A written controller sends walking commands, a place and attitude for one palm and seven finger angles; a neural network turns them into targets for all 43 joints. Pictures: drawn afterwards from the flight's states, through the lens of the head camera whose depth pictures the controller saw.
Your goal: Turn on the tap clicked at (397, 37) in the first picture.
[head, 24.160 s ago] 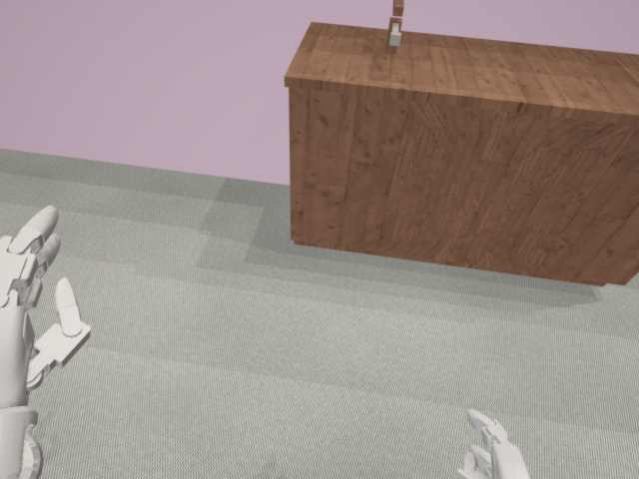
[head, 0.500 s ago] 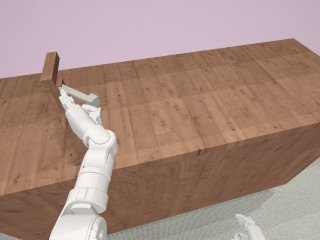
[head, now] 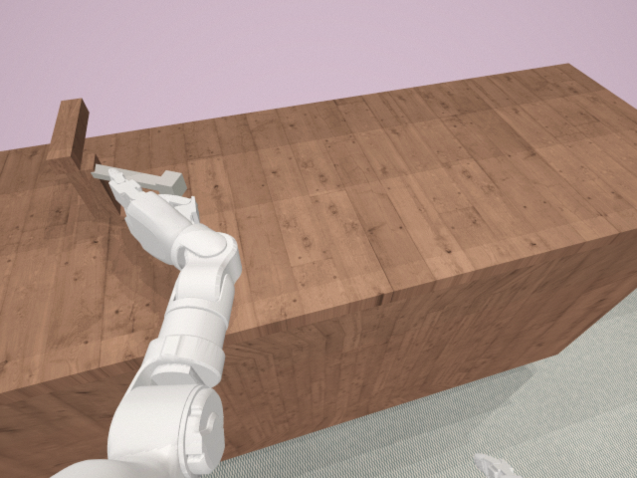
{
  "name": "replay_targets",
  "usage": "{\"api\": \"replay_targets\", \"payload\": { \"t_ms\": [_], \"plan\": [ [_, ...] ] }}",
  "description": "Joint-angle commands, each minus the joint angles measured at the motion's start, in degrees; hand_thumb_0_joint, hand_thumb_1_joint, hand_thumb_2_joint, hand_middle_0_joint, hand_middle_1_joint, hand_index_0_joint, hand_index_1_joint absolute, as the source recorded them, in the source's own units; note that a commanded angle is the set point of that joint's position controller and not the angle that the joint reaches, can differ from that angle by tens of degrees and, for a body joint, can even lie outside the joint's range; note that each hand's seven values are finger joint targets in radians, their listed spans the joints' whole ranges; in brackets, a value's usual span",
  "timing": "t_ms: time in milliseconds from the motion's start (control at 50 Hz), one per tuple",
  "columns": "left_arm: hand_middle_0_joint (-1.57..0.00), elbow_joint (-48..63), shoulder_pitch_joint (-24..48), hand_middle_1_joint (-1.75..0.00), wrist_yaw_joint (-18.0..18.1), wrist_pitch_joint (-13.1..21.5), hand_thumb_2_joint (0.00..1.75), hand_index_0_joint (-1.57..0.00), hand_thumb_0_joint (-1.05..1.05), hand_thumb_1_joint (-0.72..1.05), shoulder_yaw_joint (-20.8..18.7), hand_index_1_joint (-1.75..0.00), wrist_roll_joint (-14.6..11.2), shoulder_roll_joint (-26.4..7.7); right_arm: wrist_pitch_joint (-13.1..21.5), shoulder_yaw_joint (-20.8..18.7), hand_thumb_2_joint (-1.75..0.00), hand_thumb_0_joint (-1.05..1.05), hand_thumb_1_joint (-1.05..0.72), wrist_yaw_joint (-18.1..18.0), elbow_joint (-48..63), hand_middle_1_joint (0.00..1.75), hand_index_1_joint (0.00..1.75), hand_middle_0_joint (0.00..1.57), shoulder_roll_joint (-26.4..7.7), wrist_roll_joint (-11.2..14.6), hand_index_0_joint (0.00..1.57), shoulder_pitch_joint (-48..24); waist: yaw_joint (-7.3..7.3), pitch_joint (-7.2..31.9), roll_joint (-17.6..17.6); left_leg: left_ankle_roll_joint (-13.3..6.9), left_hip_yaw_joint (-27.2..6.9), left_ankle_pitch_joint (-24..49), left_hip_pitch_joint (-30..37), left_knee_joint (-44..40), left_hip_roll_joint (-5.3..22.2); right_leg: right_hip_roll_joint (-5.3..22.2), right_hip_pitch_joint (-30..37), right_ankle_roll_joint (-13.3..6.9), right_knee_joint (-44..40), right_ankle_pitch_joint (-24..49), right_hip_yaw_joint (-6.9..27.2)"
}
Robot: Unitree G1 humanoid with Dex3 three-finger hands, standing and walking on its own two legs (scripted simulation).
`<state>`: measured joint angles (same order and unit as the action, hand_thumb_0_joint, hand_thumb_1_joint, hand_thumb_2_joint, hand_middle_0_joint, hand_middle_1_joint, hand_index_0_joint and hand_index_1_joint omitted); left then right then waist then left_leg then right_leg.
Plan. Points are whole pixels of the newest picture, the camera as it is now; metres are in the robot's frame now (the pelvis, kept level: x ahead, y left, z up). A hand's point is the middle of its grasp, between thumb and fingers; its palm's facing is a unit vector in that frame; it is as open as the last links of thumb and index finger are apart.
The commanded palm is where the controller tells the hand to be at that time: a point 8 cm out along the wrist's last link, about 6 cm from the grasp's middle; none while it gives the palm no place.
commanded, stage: push the lever round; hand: left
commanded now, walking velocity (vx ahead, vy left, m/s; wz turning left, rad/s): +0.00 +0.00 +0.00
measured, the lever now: (171, 186) +0.46 +0.22 +0.11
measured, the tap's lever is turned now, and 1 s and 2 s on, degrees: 59 72 72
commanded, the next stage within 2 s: lift the hand up off the lever in 0.50 s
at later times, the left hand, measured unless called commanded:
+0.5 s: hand (206, 192) +0.46 +0.17 +0.11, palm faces +0.81 -0.57 -0.13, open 7.7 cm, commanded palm +0.41 +0.19 +0.11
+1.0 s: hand (205, 184) +0.46 +0.17 +0.12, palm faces +0.81 -0.57 -0.11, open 7.8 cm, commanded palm +0.41 +0.19 +0.13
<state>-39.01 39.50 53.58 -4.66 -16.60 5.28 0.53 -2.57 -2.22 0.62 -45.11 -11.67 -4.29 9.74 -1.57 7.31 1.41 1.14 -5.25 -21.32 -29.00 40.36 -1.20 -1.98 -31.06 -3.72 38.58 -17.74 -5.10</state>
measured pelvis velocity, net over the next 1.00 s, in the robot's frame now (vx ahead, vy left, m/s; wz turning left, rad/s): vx -0.01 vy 0.00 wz -0.02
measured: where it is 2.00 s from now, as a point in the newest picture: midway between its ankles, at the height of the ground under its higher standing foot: outside the picture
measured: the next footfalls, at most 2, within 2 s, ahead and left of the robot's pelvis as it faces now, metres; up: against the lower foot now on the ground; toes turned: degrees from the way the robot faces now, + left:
none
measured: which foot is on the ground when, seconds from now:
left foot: down 0.00-1.00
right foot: down 0.00-1.00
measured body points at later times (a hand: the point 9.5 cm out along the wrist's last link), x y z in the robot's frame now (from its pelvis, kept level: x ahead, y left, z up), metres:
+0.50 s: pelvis -0.01 +0.00 -0.01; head +0.04 -0.01 +0.44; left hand +0.41 +0.20 +0.12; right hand +0.08 -0.25 -0.14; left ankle -0.02 +0.13 -0.72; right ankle +0.01 -0.08 -0.72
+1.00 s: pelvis -0.01 +0.00 +0.00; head +0.04 -0.01 +0.44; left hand +0.42 +0.20 +0.13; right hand +0.07 -0.25 -0.14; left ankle -0.02 +0.13 -0.72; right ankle +0.01 -0.08 -0.72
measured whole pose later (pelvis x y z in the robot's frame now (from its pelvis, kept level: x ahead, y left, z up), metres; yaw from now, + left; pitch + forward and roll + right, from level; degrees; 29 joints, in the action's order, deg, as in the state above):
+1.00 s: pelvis -0.01 +0.00 +0.00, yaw -1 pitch +12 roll +0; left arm -48.0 48.4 55.1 -2.9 -23.3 7.5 -3.0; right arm 0.5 -2.5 2.4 -45.9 -11.9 -5.4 13.6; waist -4.7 8.2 1.5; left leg 1.3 -4.2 -21.1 -32.4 41.2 -0.7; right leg -2.4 -35.0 -4.0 39.8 -17.2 -4.3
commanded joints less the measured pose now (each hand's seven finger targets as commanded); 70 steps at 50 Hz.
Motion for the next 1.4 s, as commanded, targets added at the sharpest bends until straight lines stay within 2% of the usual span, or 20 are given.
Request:
{"api": "replay_targets", "payload": {
  "t_ms": [0, 20, 40, 200, 220, 380, 420, 480, 520, 540, 620, 740, 920, 1040, 1080, 1200, 1220, 1300, 1320, 1380],
  "plan": [
    [-0.15, 11.1, 26.5, -0.15, 0.8, 3.2, 0.9, -0.15, 0.0, 0.9, 2.8, -0.15, 2.9, -5.9, 2.6, -2.2, -0.9, 0.0, -0.9, -0.2, 6.2, 0.3, 0.3, 0.2, -6.7, -0.3, 0.2, -2.5, -1.33, 19.8, -3.1, -0.6, 4.3, 18.1, 2.9, -2.3, 0.5, 3.6, 15.3, 2.7, -4.2, 19.2, 2.3],
    [-0.15, 10.1, 25.5, -0.15, 1.0, 3.1, 0.9, -0.15, 0.0, 0.9, 0.3, -0.15, 3.1, -8.6, 2.6, -2.5, -0.9, 0.0, -0.9, -0.5, 5.7, 0.3, 0.3, 0.2, -7.1, -0.3, 0.2, -2.4, -0.75, 19.1, -2.7, -0.6, 4.0, 17.5, 2.1, -2.6, 0.5, 3.4, 15.1, 2.4, -4.4, 17.8, 2.3],
    [-0.15, 10.1, 27.6, -0.15, 0.8, 3.2, 0.9, -0.15, 0.0, 0.9, 2.6, -0.15, 3.1, -6.6, 2.7, -2.2, -0.9, 0.0, -0.9, -0.3, 5.9, 0.3, 0.3, 0.2, -6.9, -0.2, 0.2, -2.4, -1.73, 18.6, -2.9, -0.8, 4.2, 16.7, 2.2, -2.7, 0.4, 3.4, 14.3, 2.5, -4.5, 16.5, 2.3],
    [-0.15, 7.1, 32.9, -0.15, 1.5, 5.1, 0.9, -0.15, 0.0, 0.9, 3.1, -0.15, 3.8, -6.3, 3.8, -2.4, -0.9, 0.0, -0.9, 0.1, 4.9, 0.3, 0.3, 0.2, -7.0, -0.7, 0.2, -0.7, -3.02, 19.8, -2.3, -0.9, 4.2, 15.2, 2.2, -1.9, 0.5, 3.0, 12.0, 2.5, -4.1, 14.4, 2.3],
    [-0.15, 6.8, 31.8, -0.15, 1.8, 5.1, 0.9, -0.15, 0.0, 0.9, 0.4, -0.15, 3.8, -8.7, 3.8, -2.6, -0.9, 0.0, -0.9, 0.0, 4.7, 0.3, 0.3, 0.2, -7.3, -0.8, 0.2, -0.6, -2.05, 20.2, -1.3, -0.8, 4.0, 15.4, 1.7, -1.9, 0.4, 2.9, 12.2, 2.3, -3.8, 14.5, 2.3],
    [-0.15, 2.1, 36.5, -0.15, 2.3, 6.2, 0.9, -0.15, 0.0, 0.9, -0.8, -0.15, 4.4, -10.4, 4.2, -2.3, -0.9, 0.0, -0.9, 0.4, 4.3, 0.3, 0.3, 0.2, -7.3, -1.1, 0.2, 1.3, -3.71, 20.5, -3.4, -1.3, 4.4, 12.9, -0.8, -1.4, 0.3, 3.1, 11.4, 3.0, -3.7, 13.2, 2.9],
    [-0.15, 2.2, 35.6, -0.15, 2.5, 6.6, 0.9, -0.15, 0.0, 0.9, -3.8, -0.15, 4.9, -13.3, 4.2, -2.7, -0.9, 0.0, -0.9, 0.3, 4.0, 0.3, 0.3, 0.2, -7.7, -1.2, 0.2, 2.0, -2.71, 21.9, -2.3, -1.1, 4.1, 14.3, -1.1, -1.2, 0.3, 3.0, 12.4, 2.8, -2.9, 15.2, 2.8],
    [-0.15, 1.6, 37.3, -0.15, 2.3, 6.9, 0.9, -0.15, 0.0, 0.9, -1.0, -0.15, 5.1, -10.3, 4.4, -2.6, -0.9, 0.0, -0.9, 0.9, 4.1, 0.3, 0.3, 0.2, -7.4, -1.4, 0.2, 2.9, -4.05, 22.2, -1.9, -1.0, 4.3, 15.7, -0.3, -0.6, 0.5, 2.9, 11.0, 2.9, -2.3, 16.4, 2.5],
    [-0.15, 0.4, 35.5, -0.15, 2.5, 6.8, 0.9, -0.15, 0.0, 0.9, -3.7, -0.15, 5.2, -12.7, 4.4, -3.0, -0.9, 0.0, -0.9, 0.9, 3.8, 0.3, 0.3, 0.2, -7.9, -1.5, 0.2, 3.4, -3.18, 22.1, -2.0, -1.0, 4.1, 15.8, -1.0, -0.6, 0.4, 2.6, 11.2, 2.7, -2.1, 16.3, 2.4],
    [-0.15, 1.2, 37.8, -0.15, 2.3, 7.0, 0.9, -0.15, 0.0, 0.9, -1.5, -0.15, 5.1, -10.8, 4.5, -2.7, -0.9, 0.0, -0.9, 1.1, 4.1, 0.3, 0.3, 0.2, -7.7, -1.4, 0.2, 3.5, -4.36, 22.0, -1.7, -1.1, 4.4, 15.9, -0.7, -0.6, 0.4, 2.8, 10.9, 2.9, -2.1, 16.7, 2.5],
    [-0.15, 1.5, 37.4, -0.15, 2.6, 7.4, 0.9, -0.15, 0.0, 0.9, -4.6, -0.15, 5.2, -14.0, 4.7, -3.1, -0.9, 0.0, -0.9, 1.2, 4.0, 0.3, 0.3, 0.2, -8.1, -1.6, 0.2, 4.2, -3.37, 23.2, -1.9, -1.2, 4.3, 15.4, -1.1, -0.6, 0.3, 2.5, 11.7, 2.7, -2.1, 16.1, 2.5],
    [-0.15, 3.6, 35.5, -0.15, 2.2, 6.4, 0.9, -0.15, 0.0, 0.9, -1.8, -0.15, 4.7, -11.1, 5.0, -3.0, -0.9, 0.0, -0.9, 1.5, 4.7, 0.3, 0.3, 0.2, -7.8, -1.3, 0.2, 3.9, -3.44, 22.2, -1.6, -1.1, 4.5, 16.1, 0.0, -1.6, 0.4, 2.2, 12.3, 2.5, -2.6, 16.1, 2.1],
    [-0.15, 3.3, 36.9, -0.15, 2.4, 5.0, 0.9, -0.15, 0.0, 0.9, -5.4, -0.15, 5.0, -16.0, 5.2, -2.6, -0.9, 0.0, -0.9, 0.9, 4.4, 0.3, 0.3, 0.2, -8.0, -1.2, 0.2, 3.2, -2.69, 20.4, -2.7, -1.6, 4.7, 12.6, -1.7, -2.9, 0.0, 2.8, 14.2, 2.9, -4.5, 13.7, 3.2],
    [-0.15, 6.5, 35.1, -0.15, 1.3, 4.3, 0.9, -0.15, 0.0, 0.9, -2.7, -0.15, 4.1, -12.7, 5.2, -2.7, -0.9, 0.0, -0.9, 1.0, 5.4, 0.3, 0.3, 0.2, -7.7, -0.9, 0.2, 3.3, -2.9, 22.6, -1.2, -1.3, 5.2, 16.7, 1.8, -3.1, 0.2, 2.6, 15.5, 2.9, -4.0, 18.2, 2.7],
    [-0.15, 4.6, 32.8, -0.15, 0.7, 3.3, 0.9, -0.15, 0.0, 0.9, -2.6, -0.15, 3.4, -12.2, 5.0, -2.6, -0.9, 0.0, -0.9, 0.9, 5.5, 0.3, 0.3, 0.2, -7.7, -0.6, 0.2, 3.0, -2.71, 20.4, -3.4, -1.3, 5.1, 15.4, 0.7, -3.7, 0.2, 2.8, 16.0, 3.1, -4.9, 17.7, 2.8],
    [-0.15, 6.7, 35.7, -0.15, 0.2, 2.3, 0.9, -0.15, 0.0, 0.9, 0.3, -0.15, 3.0, -9.9, 5.2, -2.4, -0.9, 0.0, -0.9, 0.7, 5.3, 0.3, 0.3, 0.2, -7.5, -0.4, 0.2, 1.6, -3.2, 18.1, -2.6, -1.4, 4.8, 14.2, 2.5, -4.7, 0.1, 2.5, 14.5, 2.8, -6.2, 14.2, 2.5],
    [-0.15, 7.6, 36.2, -0.15, 0.5, 2.6, 0.9, -0.15, 0.0, 0.9, -1.7, -0.15, 3.3, -12.1, 5.1, -2.5, -0.9, 0.0, -0.9, 0.4, 4.9, 0.3, 0.3, 0.2, -7.8, -0.5, 0.2, 1.3, -2.69, 18.4, -1.0, -1.3, 4.6, 14.8, 3.0, -4.7, 0.1, 2.4, 14.6, 2.5, -6.1, 14.2, 2.3],
    [-0.15, 10.9, 33.5, -0.15, 0.2, 1.8, 0.9, -0.15, 0.0, 0.9, 0.2, -0.15, 2.9, -9.7, 5.0, -2.6, -0.9, 0.0, -0.9, 0.7, 5.8, 0.3, 0.3, 0.2, -7.3, -0.6, 0.2, 1.5, -2.09, 21.7, -2.4, -0.8, 5.0, 20.0, 5.2, -4.3, 0.2, 2.5, 17.5, 2.6, -5.0, 20.8, 1.9],
    [-0.15, 10.1, 30.0, -0.15, 0.2, 1.3, 0.9, -0.15, 0.0, 0.9, -2.7, -0.15, 2.7, -12.3, 4.7, -2.8, -0.9, 0.0, -0.9, 0.4, 5.8, 0.3, 0.3, 0.2, -7.6, -0.5, 0.2, 1.2, -0.78, 21.3, -2.3, -0.7, 4.8, 20.1, 4.5, -4.7, 0.2, 2.5, 18.4, 2.4, -5.0, 20.9, 1.8],
    [-0.15, 12.3, 31.1, -0.15, -0.4, -0.2, 0.9, -0.15, 0.0, 0.9, 0.8, -0.15, 2.3, -8.8, 4.3, -2.4, -0.9, 0.0, -0.9, 0.5, 6.3, 0.3, 0.3, 0.2, -7.2, -0.1, 0.2, 0.3, -1.51, 19.9, -2.4, -0.6, 5.0, 20.9, 5.6, -5.4, 0.4, 2.7, 18.5, 2.4, -5.6, 21.5, 1.7]
  ]
}}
